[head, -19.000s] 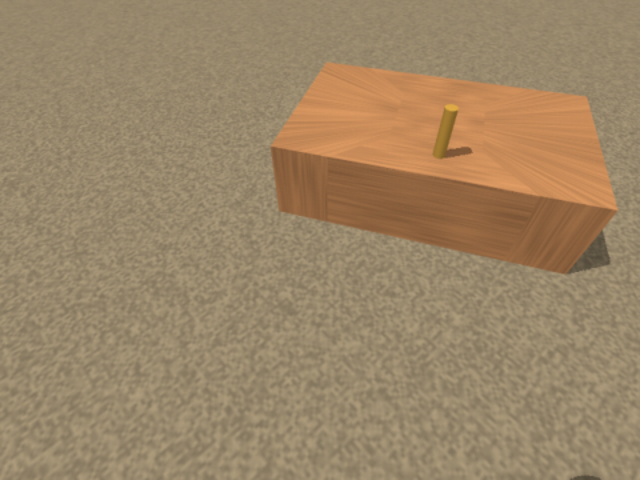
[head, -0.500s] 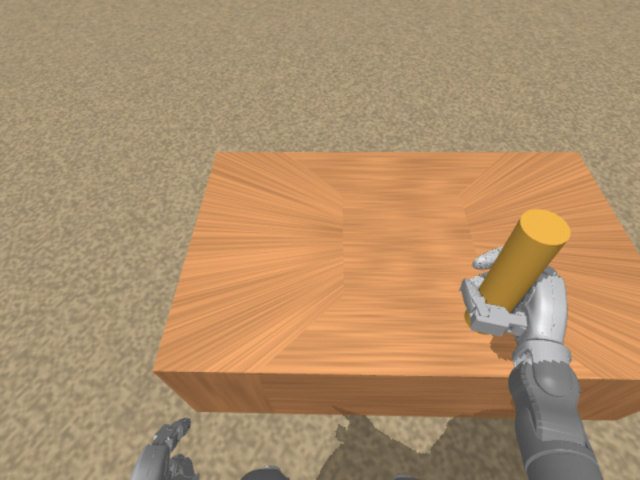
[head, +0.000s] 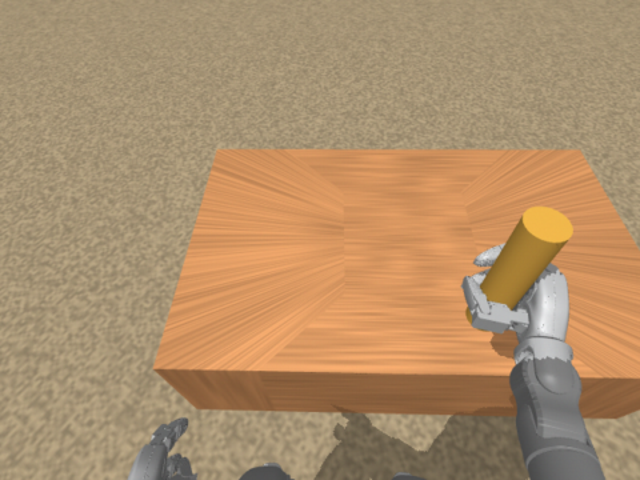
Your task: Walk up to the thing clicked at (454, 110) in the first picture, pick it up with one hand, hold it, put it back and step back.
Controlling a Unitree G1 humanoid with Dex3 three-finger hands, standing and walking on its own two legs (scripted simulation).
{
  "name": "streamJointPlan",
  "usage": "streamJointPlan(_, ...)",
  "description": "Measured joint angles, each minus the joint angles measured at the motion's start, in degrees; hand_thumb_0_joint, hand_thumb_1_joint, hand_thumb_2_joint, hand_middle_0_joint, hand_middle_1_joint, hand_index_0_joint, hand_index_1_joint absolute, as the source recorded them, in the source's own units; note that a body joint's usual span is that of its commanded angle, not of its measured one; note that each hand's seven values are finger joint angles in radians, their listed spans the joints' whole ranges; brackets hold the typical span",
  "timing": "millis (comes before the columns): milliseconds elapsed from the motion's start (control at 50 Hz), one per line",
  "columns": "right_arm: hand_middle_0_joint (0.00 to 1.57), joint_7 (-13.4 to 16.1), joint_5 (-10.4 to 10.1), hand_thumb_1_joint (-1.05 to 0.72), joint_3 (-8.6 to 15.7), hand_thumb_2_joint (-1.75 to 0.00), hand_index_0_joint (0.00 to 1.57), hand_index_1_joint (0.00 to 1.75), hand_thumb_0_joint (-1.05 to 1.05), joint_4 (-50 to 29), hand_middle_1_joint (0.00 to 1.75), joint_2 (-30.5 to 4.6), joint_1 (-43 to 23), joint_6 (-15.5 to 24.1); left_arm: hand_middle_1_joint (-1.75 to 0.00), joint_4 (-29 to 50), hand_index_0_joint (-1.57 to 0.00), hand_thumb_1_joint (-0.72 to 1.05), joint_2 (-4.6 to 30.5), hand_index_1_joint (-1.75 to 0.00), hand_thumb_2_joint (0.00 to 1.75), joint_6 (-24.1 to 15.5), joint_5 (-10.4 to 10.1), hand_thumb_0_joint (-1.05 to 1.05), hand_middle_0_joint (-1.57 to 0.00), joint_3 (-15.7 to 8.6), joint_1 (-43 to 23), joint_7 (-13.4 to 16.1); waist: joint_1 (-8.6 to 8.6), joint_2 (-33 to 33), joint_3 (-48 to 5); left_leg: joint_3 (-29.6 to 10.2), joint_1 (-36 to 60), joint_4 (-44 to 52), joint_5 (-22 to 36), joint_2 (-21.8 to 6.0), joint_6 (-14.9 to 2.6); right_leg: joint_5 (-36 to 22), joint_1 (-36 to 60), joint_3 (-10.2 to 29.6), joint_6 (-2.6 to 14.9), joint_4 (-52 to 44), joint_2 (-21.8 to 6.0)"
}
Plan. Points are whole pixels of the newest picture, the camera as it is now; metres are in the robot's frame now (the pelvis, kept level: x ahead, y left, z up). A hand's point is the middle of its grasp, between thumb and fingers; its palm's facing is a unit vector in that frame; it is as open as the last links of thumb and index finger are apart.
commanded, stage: crouch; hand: right
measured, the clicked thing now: (509, 278) +0.33 -0.19 +0.08
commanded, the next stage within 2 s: lower in 1.32 s
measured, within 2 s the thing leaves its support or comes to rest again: neither
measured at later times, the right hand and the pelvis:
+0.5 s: hand (460, 290) +0.41 -0.19 -0.08, palm faces +0.17 +0.99 +0.00, open 6.1 cm; pelvis -0.02 +0.00 -0.09, yaw +1 degrees
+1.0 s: hand (444, 291) +0.46 -0.19 -0.17, palm faces +0.19 +0.98 +0.00, open 6.1 cm; pelvis -0.05 +0.00 -0.18, yaw +2 degrees
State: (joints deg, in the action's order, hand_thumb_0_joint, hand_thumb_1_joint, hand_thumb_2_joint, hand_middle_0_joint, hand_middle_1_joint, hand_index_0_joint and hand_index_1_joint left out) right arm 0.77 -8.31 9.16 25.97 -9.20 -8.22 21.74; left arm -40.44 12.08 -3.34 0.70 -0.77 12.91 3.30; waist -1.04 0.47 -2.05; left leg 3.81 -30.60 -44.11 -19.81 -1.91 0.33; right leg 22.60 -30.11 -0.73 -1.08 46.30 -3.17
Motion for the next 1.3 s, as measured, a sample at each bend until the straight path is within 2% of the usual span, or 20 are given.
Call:
streamJointPlan(120, 0.98, -0.5, -0.12, -0.02, 0.96, -1.22, 0.96, 1.17, 0.02, 3.42, 1.17, -0.06, -1.94, 1.41, -0.29, -0.25, -0.21, 0.93, 0.02, -0.29, 0.88, -0.37, 0.26, 0.01, -0.19, -0.1, -0.23, -0.17, -0.22, -0.21, -0.28, 0.04, -1.94, -1.2, -0.35, -0.08, -0.08, 0.21, -1.88, 0.11, -0.03, 1.01, 0.04)
streamJointPlan(220, 0.98, -1.37, 0.08, -0.02, 2.84, -1.22, 0.96, 1.17, 0.02, 9.47, 1.17, -0.66, -6.06, 4.22, -0.3, -0.51, -0.21, 0.93, 0.27, -0.29, 0.88, -0.9, 0.81, 0.01, -0.2, -0.21, -1.0, -0.53, -0.78, -0.74, -0.71, 0.04, -7.22, -5.19, -1.58, -0.26, -0.18, 1.33, -7.12, 0.32, -0.03, 4.85, 0.08)
streamJointPlan(400, 0.98, -3.19, 1.19, -0.03, 6.77, -1.22, 0.96, 1.17, 0.02, 21.37, 1.17, -3.94, -16.51, 11.18, -0.3, -0.04, -0.22, 0.93, 1.23, -0.29, 0.87, -1.54, 2.16, 0.01, -0.2, -0.59, -1.09, -1.84, -2.71, -1.95, -4.19, -0.56, -26.25, -19.96, -6.38, -0.54, -0.29, 6.43, -25.92, 0.57, 0.0, 19.67, -0.16)
streamJointPlan(520, 0.98, -4.59, 1.5, -0.02, 10.16, -1.22, 0.96, 1.17, 0.02, 26.48, 1.17, -6.69, -22.76, 13.34, -0.3, -0.1, -0.21, 0.93, 1.92, -0.29, 0.88, -0.3, 2.87, 0.01, -0.2, -0.6, -0.32, -2.8, -4.25, -1.46, -6.44, -0.8, -38.01, -29.45, -9.41, -0.59, -0.35, 9.81, -37.69, 0.94, 0.11, 29.52, -0.38)
streamJointPlan(680, 0.99, -5.41, 2.35, -0.02, 13.49, -1.22, 0.97, 1.16, 0.02, 30.3, 1.16, -9.04, -29.03, 13.15, -0.3, -0.44, -0.21, 0.91, 2.04, -0.3, 0.89, 1.63, 2.97, 0.01, -0.2, -0.5, -0.07, -4.03, -5.53, -0.17, -6.95, -0.87, -48.25, -37.25, -11.11, -0.71, -0.35, 11.8, -48.04, 1.43, 0.29, 37.68, -0.42)
streamJointPlan(840, 0.99, -5.02, 3.62, -0.02, 16.38, -1.22, 0.97, 1.16, 0.02, 33.35, 1.16, -11.22, -34.09, 12.36, -0.29, 0.04, -0.2, 0.9, 1.86, -0.3, 0.9, 2.24, 3.15, 0.01, -0.2, -0.04, -0.18, -4.62, -6.8, 0.23, -7.35, -0.55, -55.61, -42.88, -11.91, -0.74, -0.61, 12.7, -55.58, 2.2, 0.2, 43.55, -0.47)
streamJointPlan(1020, 0.99, -4.52, 4.95, -0.02, 17.3, -1.22, 0.97, 1.16, 0.02, 35.14, 1.16, -13.81, -38.2, 11.1, -0.29, 0.57, -0.2, 0.9, 2.12, -0.29, 0.9, 2.38, 3.44, 0.0, -0.2, 0.34, -0.96, -4.61, -7.79, 0.27, -7.69, -0.06, -61.68, -47.41, -12.51, -0.8, -0.78, 13.46, -62.0, 3.08, 0.1, 48.53, -0.45)
streamJointPlan(1300, 0.99, -4.8, 5.6, -0.02, 17.94, -1.22, 0.96, 1.17, 0.02, 34.97, 1.17, -15.74, -41.29, 8.81, -0.29, 1.28, -0.2, 0.9, 2.5, -0.29, 0.9, 2.91, 3.66, 0.0, -0.19, 0.79, -1.45, -4.65, -8.51, 0.52, -7.56, -0.1, -67.12, -52.08, -13.52, -1.02, -0.46, 14.73, -67.74, 3.46, 0.45, 53.69, -0.23)
